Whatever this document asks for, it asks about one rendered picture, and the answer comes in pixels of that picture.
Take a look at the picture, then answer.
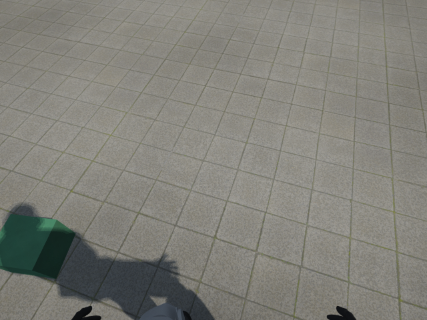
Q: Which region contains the carton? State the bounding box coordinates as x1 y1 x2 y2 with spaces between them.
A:
0 214 75 279

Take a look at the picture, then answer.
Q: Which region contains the robot left hand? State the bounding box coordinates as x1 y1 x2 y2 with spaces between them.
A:
72 306 101 320

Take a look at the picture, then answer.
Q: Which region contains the left robot thigh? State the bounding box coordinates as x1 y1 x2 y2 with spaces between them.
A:
139 303 185 320

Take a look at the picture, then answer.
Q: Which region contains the robot right hand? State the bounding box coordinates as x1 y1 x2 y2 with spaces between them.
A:
327 306 356 320

